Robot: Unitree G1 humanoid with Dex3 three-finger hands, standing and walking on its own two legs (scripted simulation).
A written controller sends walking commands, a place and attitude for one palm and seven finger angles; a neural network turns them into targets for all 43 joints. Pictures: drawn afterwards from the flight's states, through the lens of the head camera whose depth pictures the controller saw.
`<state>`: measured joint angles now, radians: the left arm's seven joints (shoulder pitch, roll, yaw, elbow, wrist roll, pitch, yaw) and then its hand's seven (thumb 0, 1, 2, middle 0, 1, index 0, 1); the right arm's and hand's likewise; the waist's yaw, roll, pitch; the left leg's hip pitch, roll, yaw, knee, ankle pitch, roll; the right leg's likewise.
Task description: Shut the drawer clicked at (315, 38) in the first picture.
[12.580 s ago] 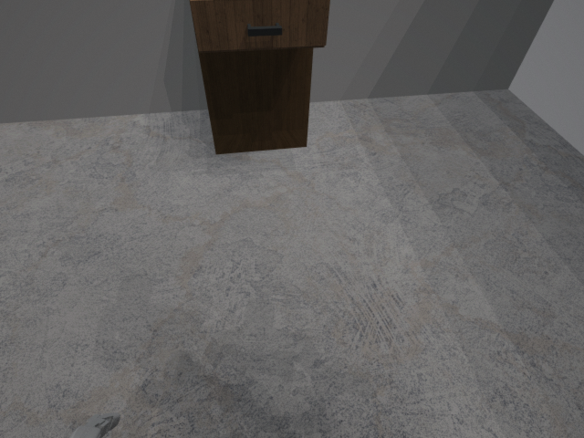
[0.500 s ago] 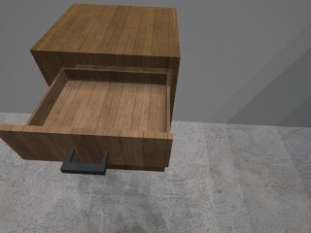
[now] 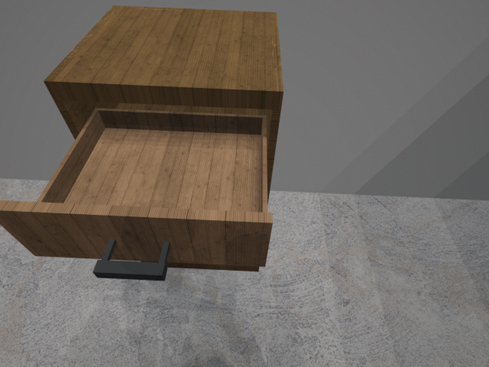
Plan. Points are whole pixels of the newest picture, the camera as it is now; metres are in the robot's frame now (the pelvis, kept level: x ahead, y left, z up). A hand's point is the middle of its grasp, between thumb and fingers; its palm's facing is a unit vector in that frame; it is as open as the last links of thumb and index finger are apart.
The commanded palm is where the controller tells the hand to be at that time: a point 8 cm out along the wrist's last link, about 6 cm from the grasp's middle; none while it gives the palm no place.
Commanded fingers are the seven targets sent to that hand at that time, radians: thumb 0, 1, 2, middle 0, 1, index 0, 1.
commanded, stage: raise the hand and make a fist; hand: left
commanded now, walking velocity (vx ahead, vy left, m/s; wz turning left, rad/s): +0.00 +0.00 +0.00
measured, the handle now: (134, 258) +0.29 +0.21 +0.00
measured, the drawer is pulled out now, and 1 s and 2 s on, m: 0.30 0.29 0.29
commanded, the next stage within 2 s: bring the fist close to the handle in 1.96 s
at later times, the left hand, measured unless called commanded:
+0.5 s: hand out of the picture +0.10 +0.14 -0.02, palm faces +0.15 -0.99 -0.07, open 6.0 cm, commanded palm +0.09 +0.20 -0.02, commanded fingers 0.00 0.90 0.90 -0.66 -0.80 -0.66 -0.80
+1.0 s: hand (121, 360) +0.13 +0.18 +0.02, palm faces +0.09 -0.99 -0.10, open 3.5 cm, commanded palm +0.08 +0.22 +0.04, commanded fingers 0.00 0.90 0.90 -1.16 -1.34 -1.16 -1.34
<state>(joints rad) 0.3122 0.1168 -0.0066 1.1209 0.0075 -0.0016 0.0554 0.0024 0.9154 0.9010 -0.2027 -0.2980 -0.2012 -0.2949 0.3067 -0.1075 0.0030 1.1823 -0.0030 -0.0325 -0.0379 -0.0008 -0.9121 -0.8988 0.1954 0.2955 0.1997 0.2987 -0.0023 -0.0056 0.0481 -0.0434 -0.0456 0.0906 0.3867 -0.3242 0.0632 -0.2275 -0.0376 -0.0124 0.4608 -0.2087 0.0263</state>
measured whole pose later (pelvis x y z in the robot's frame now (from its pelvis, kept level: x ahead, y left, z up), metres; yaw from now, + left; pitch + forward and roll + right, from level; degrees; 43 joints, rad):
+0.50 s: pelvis -0.03 -0.05 -0.05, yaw +4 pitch +9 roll +0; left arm 0.66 0.19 0.09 -0.03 -0.17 -0.52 -0.19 0.01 0.91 0.90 -0.48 -0.59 -0.43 -0.58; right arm 0.16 -0.29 -0.08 0.51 0.00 -0.33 0.01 0.01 -0.91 -0.90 0.19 0.30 0.20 0.30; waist 0.03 -0.04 -0.12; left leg -0.57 0.00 0.00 0.94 -0.53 0.00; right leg -0.69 -0.02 -0.11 0.92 -0.39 -0.05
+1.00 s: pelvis -0.03 -0.04 -0.05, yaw +5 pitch +9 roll -1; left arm 0.58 0.24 0.24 -0.15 -0.31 -0.32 -0.31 0.01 0.90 0.90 -0.97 -1.13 -0.97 -1.13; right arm 0.30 -0.25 -0.02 0.59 0.05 -0.30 -0.04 0.01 -0.91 -0.90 0.20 0.30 0.20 0.30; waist -0.01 0.03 -0.09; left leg -0.55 0.00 0.00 0.90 -0.50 0.01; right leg -0.66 -0.02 -0.11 0.86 -0.36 -0.04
